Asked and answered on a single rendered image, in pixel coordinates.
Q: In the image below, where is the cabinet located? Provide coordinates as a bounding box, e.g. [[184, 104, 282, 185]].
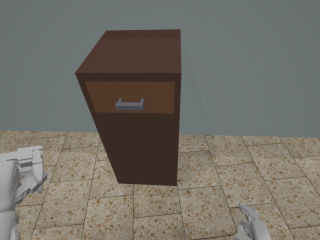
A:
[[75, 29, 182, 186]]

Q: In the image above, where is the robot left hand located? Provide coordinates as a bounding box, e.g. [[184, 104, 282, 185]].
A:
[[0, 145, 48, 211]]

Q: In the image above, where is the drawer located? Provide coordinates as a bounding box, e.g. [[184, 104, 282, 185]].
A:
[[85, 81, 175, 114]]

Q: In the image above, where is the robot right hand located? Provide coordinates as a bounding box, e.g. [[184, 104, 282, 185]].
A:
[[234, 203, 272, 240]]

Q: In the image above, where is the handle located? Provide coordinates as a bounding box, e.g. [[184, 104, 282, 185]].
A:
[[115, 98, 144, 111]]

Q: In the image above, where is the robot left forearm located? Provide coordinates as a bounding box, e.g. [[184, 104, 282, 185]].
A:
[[0, 210, 21, 240]]

